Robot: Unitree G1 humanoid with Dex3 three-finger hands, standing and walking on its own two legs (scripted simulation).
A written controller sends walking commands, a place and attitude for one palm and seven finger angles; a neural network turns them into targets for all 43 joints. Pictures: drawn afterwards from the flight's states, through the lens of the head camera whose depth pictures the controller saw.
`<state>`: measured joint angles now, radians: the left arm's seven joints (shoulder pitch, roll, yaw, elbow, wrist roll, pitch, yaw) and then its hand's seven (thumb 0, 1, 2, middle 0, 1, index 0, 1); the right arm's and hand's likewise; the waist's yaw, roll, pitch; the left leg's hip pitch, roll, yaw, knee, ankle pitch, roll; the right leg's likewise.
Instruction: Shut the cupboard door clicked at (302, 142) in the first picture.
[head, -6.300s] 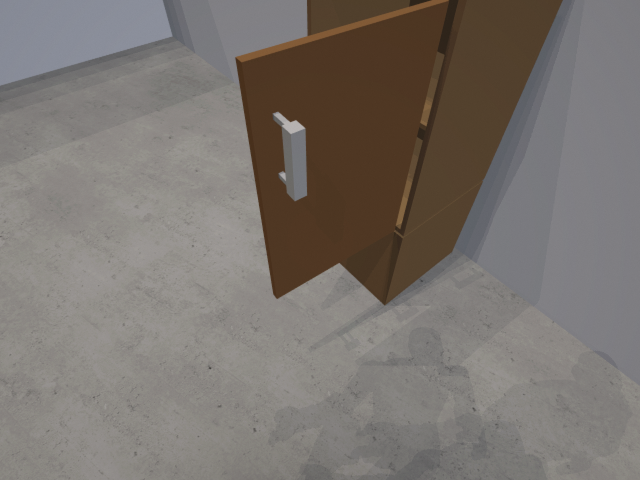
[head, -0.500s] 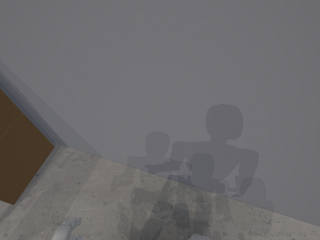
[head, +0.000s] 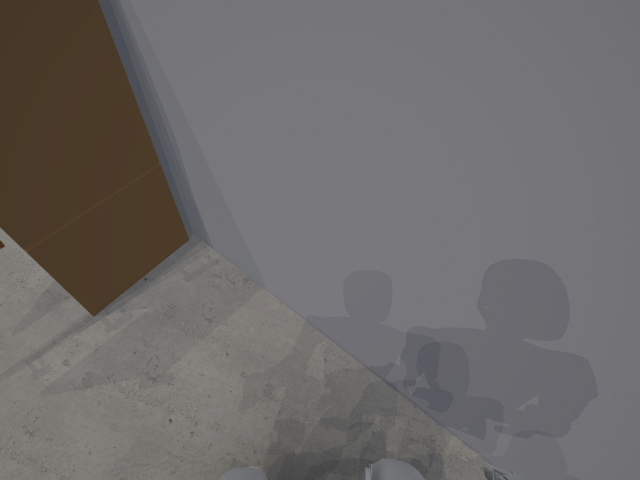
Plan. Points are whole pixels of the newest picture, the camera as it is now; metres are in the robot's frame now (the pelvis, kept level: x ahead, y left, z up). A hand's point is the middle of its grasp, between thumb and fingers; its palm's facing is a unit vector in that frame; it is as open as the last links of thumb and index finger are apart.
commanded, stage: turn to face it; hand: left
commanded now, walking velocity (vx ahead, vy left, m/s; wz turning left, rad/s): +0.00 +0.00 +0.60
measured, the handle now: out of the picture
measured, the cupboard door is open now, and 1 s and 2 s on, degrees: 86 86 86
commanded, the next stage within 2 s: take the last steps up to it in 1.24 s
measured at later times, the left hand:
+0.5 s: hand out of the picture +0.02 +0.16 -0.16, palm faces +0.32 -0.92 -0.22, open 7.4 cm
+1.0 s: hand out of the picture +0.04 +0.19 -0.14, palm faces +0.55 -0.78 -0.30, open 7.4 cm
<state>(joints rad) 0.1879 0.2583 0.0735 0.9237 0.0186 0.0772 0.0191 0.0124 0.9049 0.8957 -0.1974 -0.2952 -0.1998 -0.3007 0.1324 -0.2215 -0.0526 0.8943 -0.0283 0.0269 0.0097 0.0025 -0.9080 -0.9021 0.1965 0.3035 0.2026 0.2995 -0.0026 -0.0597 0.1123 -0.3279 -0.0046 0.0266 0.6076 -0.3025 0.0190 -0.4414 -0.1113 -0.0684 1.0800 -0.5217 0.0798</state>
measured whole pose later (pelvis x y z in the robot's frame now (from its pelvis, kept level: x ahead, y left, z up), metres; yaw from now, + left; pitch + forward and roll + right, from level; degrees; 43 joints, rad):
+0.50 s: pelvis +0.03 -0.03 +0.01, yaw +19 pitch +1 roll +2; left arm 0.22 0.19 0.04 0.89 0.03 0.01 0.02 0.01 0.90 0.90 -0.20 -0.30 -0.20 -0.30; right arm 0.11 -0.24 -0.06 0.92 -0.01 0.07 0.03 0.01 -0.91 -0.90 0.19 0.30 0.20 0.30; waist 0.00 -0.04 0.12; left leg -0.37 0.01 0.08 0.75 -0.43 -0.05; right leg -0.20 -0.15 -0.21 0.55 -0.34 0.03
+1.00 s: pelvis +0.06 -0.05 +0.00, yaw +35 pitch +1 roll +0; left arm 0.13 0.22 0.05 0.87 0.02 0.02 0.02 0.01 0.91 0.90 -0.20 -0.29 -0.20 -0.30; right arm 0.19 -0.24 -0.08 0.95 -0.02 0.07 0.01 0.00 -0.90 -0.90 0.20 0.30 0.21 0.30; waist -0.03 0.04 0.09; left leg -0.41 -0.05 -0.10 0.83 -0.46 -0.02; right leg -0.28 -0.05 -0.05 0.58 -0.32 0.02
